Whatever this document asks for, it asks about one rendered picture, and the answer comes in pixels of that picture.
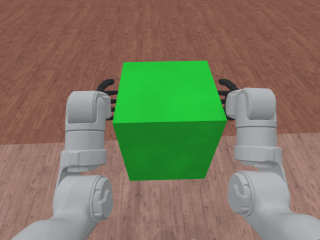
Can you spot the left robot forearm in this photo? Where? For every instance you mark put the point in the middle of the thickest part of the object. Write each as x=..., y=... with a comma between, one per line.
x=85, y=124

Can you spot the left robot hand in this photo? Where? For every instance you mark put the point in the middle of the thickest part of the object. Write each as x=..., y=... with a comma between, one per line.
x=102, y=87

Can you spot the right robot hand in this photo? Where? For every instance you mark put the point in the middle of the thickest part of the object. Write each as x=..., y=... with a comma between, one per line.
x=232, y=87

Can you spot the robot left upper arm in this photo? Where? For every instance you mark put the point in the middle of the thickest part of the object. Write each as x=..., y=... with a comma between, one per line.
x=80, y=203

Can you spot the carton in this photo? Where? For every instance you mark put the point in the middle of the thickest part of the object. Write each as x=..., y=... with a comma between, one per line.
x=168, y=119

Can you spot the right robot forearm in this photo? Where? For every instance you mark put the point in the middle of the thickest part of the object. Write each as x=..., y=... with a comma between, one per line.
x=255, y=114

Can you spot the robot right upper arm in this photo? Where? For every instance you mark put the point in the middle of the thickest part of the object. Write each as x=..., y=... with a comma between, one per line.
x=262, y=198

